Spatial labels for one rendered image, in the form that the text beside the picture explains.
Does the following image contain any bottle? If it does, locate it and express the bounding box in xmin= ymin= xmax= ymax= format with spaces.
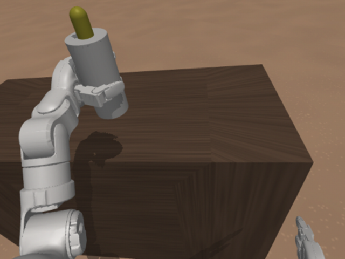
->
xmin=65 ymin=6 xmax=128 ymax=119

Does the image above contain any left robot hand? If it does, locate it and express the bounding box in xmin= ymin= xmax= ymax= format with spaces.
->
xmin=51 ymin=52 xmax=125 ymax=108

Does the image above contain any right robot hand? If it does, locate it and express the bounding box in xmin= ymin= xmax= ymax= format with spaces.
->
xmin=295 ymin=216 xmax=325 ymax=259

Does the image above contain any left robot arm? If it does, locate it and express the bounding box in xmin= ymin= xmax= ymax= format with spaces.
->
xmin=13 ymin=88 xmax=87 ymax=259

